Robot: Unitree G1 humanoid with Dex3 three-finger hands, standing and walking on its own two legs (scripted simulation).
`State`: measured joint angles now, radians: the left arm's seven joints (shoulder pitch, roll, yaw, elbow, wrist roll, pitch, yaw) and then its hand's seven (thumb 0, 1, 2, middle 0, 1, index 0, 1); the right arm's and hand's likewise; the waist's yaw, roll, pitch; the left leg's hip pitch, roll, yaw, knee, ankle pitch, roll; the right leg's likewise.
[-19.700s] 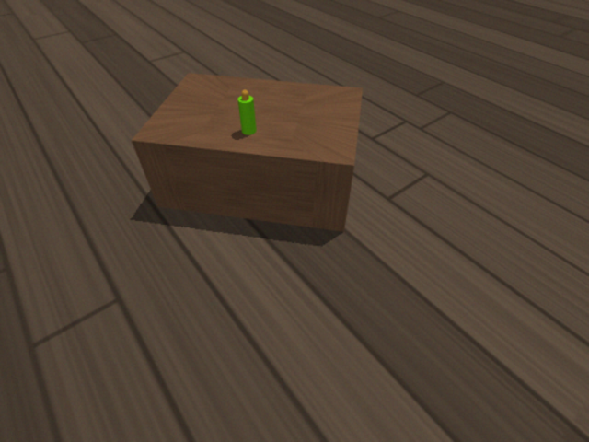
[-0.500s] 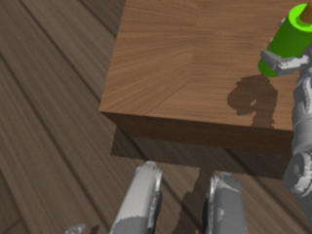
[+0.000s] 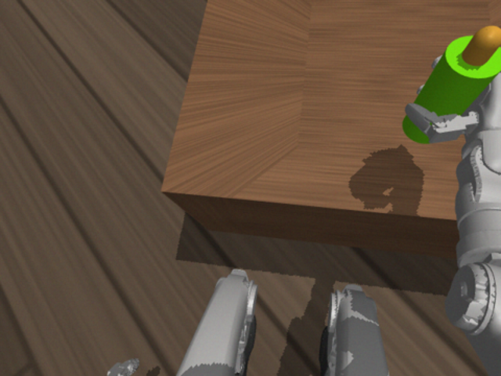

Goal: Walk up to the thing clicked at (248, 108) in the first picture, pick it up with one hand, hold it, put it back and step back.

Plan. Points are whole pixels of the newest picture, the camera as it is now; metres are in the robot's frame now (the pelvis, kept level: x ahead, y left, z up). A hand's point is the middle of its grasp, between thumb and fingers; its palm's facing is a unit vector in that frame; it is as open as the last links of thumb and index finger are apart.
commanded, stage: lift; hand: right
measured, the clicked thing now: (451, 88) +0.53 -0.20 +0.04
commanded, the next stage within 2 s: hold in 1.52 s
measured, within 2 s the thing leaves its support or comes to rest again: neither
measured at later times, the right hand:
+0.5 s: hand (499, 108) +0.45 -0.20 +0.12, palm faces +0.15 +0.99 -0.03, open 9.1 cm
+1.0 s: hand out of the picture +0.40 -0.19 +0.19, palm faces +0.15 +0.99 -0.01, open 9.1 cm
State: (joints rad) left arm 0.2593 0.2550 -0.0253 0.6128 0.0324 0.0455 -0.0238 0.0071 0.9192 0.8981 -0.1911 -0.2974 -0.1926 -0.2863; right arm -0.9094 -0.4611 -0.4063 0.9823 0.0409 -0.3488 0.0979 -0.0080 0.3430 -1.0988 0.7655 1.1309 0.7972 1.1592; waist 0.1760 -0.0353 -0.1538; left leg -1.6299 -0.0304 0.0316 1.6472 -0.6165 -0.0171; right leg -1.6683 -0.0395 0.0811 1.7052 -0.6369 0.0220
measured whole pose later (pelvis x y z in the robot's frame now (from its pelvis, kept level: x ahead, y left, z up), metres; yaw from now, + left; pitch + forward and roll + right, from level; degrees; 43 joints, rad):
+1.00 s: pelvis +0.04 +0.00 +0.16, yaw -3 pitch +14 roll +2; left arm 0.24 0.23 0.02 0.67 0.00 -0.05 0.03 0.01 0.90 0.91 -0.18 -0.29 -0.18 -0.28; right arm -0.28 -0.22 -0.19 0.55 0.15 -0.37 0.06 -0.01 0.35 -1.11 0.77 1.12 0.81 1.15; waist 0.05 -0.01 -0.09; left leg -0.80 -0.01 0.01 1.00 -0.45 -0.01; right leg -0.83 -0.04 0.04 1.05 -0.47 0.02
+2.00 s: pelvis +0.05 +0.00 +0.19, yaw -3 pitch +8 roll +1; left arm 0.23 0.22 0.01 0.68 -0.01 -0.05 0.05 0.01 0.89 0.91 -0.19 -0.30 -0.19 -0.30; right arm -0.12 -0.18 -0.13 0.41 0.17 -0.34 0.06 -0.01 0.35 -1.11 0.78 1.11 0.81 1.14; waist 0.02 -0.01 -0.05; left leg -0.55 -0.01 0.00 0.83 -0.41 -0.01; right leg -0.58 -0.03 0.03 0.86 -0.42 0.02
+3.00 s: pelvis +0.05 +0.00 +0.19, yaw -3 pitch +6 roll +1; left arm 0.23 0.21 0.00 0.68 -0.01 -0.07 0.06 0.01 0.90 0.91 -0.20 -0.30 -0.20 -0.30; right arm -0.13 -0.18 -0.12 0.42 0.16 -0.34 0.04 -0.01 0.35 -1.11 0.78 1.12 0.81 1.14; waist 0.01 0.00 -0.04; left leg -0.51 0.00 0.00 0.79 -0.39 -0.02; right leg -0.53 -0.03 0.02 0.82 -0.40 0.01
